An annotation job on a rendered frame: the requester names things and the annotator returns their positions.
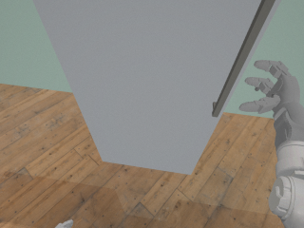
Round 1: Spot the robot right forearm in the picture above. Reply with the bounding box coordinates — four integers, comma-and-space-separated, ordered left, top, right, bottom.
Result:
273, 103, 304, 180

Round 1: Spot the right robot hand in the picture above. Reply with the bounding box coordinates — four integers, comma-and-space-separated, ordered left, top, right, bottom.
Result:
238, 60, 300, 114

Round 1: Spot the handle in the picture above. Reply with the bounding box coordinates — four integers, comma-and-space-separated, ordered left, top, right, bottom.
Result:
212, 0, 276, 118

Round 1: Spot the right robot upper arm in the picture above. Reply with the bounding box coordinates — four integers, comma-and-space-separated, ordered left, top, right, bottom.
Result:
268, 176, 304, 228

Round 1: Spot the fridge door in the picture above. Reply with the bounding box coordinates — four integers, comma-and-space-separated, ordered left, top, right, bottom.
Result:
32, 0, 281, 175

